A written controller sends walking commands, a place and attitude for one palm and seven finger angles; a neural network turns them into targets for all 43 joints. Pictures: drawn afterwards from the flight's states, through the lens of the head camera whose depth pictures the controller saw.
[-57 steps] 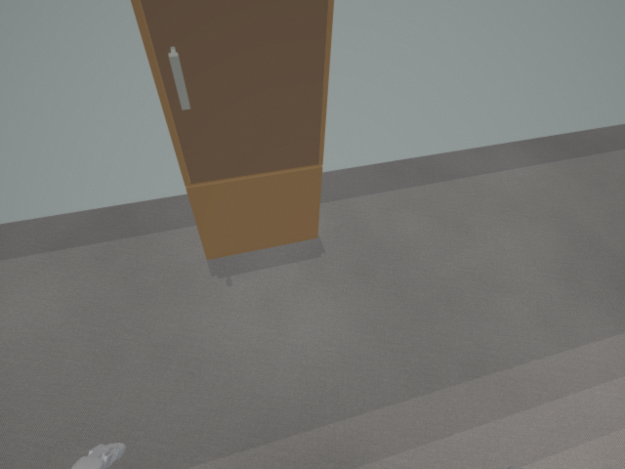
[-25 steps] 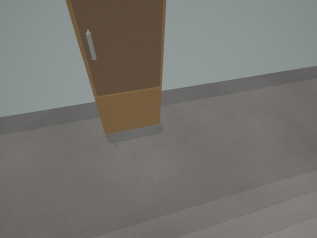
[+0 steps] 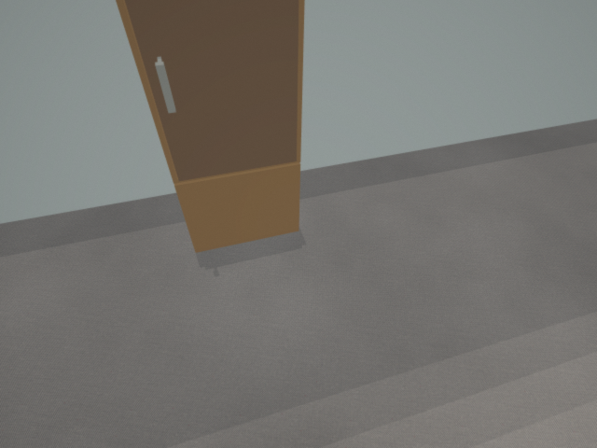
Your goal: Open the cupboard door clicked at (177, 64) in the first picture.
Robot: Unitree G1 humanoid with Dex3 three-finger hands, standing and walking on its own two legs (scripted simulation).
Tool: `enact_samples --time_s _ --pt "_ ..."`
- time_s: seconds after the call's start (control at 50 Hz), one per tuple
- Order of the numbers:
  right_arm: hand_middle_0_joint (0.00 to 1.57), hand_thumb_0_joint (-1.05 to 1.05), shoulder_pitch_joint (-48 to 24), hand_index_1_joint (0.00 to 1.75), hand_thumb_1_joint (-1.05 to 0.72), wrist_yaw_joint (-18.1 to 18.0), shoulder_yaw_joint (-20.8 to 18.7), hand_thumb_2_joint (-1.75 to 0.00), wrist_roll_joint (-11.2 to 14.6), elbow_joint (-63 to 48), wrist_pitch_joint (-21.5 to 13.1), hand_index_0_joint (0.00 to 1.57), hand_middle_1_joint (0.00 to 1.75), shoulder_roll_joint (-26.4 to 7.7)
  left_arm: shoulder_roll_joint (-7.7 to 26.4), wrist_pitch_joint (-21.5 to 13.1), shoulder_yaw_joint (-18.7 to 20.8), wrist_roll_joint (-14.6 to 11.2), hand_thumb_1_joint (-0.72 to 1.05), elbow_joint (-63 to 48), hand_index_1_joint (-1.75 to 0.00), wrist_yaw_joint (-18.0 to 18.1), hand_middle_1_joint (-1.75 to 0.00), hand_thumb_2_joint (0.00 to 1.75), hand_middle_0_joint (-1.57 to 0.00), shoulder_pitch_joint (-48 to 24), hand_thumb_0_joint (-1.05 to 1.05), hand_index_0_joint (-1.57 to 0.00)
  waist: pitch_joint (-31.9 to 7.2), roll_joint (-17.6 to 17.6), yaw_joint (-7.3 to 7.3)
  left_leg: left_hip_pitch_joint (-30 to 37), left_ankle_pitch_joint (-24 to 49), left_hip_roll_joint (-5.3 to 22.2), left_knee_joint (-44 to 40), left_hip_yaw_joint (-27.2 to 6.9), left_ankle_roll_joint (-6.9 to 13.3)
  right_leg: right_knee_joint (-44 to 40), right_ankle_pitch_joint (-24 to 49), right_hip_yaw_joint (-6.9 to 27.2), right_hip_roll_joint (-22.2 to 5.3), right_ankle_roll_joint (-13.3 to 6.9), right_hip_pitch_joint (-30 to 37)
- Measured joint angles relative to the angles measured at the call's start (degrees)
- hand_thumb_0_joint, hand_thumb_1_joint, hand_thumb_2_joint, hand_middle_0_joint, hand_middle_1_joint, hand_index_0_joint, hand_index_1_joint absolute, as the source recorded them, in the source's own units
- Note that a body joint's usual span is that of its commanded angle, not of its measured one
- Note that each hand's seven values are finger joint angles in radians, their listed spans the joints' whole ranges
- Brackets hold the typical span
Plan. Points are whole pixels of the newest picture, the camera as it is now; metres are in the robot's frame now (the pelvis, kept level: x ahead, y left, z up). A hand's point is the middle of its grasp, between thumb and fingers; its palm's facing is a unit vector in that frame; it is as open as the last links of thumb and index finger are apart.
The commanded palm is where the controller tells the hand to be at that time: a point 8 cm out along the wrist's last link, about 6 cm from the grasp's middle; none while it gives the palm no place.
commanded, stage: look at it before walking up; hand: left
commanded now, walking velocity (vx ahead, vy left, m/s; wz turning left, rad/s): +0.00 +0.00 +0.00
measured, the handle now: (165, 84) +0.97 +0.42 +0.00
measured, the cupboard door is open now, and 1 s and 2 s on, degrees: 0 0 0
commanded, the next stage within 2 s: walk to a spot facing it in 0.50 s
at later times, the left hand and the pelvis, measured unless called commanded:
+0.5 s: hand out of the picture +0.08 +0.25 -0.16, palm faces -0.03 -0.94 -0.34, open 7.4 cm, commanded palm none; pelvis +0.01 +0.00 +0.00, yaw +0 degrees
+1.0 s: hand out of the picture +0.08 +0.17 -0.19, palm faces -0.12 -0.97 -0.19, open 7.4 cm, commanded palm none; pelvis +0.08 -0.02 -0.02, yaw -7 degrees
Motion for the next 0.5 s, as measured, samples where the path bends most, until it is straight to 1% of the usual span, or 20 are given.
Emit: enact_samples --time_s 0.5 --pt "0.2 0.0 -1.25 0.3 -0.91 -0.1 0.19 -0.9 0.09 -0.21 -0.1 0.2 0.3 -0.16 0.42 -0.14 0.08 0.02 0.9 0.37 -0.3 -0.01 -0.3 0.9 -0.2 -0.09 0.0 -0.21 0.45 -0.08 0.35 0.51 -0.16 0.17 -0.88 -0.09 -0.14 -1.0 -0.09 -0.09 0.16 -0.1 0.58"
